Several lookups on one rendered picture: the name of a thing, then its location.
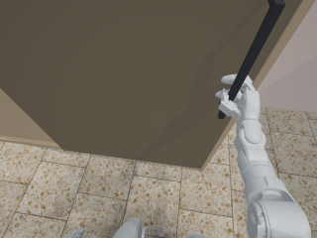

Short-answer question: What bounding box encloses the right robot upper arm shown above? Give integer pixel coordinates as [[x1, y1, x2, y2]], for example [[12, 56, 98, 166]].
[[247, 199, 310, 238]]

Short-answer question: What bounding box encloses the robot left shin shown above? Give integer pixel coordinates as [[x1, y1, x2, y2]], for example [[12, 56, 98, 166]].
[[130, 217, 141, 223]]

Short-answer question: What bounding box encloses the wardrobe door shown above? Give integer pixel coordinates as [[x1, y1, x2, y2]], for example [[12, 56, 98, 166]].
[[0, 88, 55, 143], [0, 0, 302, 170]]

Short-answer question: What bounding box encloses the robot right hand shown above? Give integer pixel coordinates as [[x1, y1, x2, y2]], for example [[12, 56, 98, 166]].
[[215, 73, 261, 125]]

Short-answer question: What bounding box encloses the robot left thigh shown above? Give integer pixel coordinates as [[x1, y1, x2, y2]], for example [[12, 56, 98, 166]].
[[112, 221, 146, 238]]

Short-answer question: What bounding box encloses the robot left hand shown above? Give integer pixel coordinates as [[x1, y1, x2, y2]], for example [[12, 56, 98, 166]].
[[63, 228, 85, 238]]

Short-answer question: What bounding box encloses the handle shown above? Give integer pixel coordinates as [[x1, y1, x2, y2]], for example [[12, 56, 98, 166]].
[[218, 0, 286, 119]]

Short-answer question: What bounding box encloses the right robot forearm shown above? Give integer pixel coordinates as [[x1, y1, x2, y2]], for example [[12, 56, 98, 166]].
[[234, 119, 311, 238]]

